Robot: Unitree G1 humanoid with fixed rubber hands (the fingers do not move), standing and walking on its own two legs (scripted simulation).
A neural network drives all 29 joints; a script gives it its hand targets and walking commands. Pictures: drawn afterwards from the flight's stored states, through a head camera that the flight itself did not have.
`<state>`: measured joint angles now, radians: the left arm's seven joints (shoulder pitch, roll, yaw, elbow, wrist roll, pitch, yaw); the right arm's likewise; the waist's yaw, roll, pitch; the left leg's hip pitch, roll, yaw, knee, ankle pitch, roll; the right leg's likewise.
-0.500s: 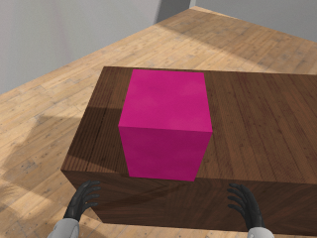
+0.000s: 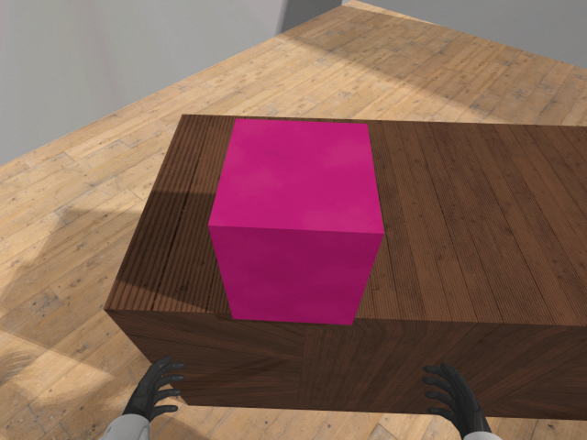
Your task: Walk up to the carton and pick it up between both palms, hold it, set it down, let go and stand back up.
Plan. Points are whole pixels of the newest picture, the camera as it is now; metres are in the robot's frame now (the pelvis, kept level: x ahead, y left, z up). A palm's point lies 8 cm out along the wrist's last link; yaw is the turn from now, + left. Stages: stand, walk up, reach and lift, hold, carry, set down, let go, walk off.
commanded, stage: let go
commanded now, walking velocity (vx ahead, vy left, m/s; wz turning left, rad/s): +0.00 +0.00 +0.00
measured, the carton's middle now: (296, 226) +0.41 +0.03 +0.03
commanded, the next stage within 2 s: stand in 0.28 s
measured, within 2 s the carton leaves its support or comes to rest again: neither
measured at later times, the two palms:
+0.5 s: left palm out of the picture +0.12 +0.25 -0.10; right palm out of the picture +0.11 -0.24 -0.12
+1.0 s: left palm out of the picture +0.01 +0.26 -0.13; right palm out of the picture +0.06 -0.23 -0.13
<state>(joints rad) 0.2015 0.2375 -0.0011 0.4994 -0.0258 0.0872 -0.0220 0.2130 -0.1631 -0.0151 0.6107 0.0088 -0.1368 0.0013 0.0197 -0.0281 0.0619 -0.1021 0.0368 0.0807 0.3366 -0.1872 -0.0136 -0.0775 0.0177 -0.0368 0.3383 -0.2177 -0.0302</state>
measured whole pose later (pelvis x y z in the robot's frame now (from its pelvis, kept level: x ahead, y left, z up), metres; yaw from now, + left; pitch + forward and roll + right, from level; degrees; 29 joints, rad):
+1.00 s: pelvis -0.02 +0.01 -0.01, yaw +6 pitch +2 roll -1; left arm 0.36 0.22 0.03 0.77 0.03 0.00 0.02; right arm 0.33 -0.21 -0.01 0.80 -0.04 -0.01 0.00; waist 0.01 0.00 -0.01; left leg -0.32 0.00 -0.02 0.52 -0.23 0.01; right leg -0.24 -0.02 -0.13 0.50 -0.28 -0.02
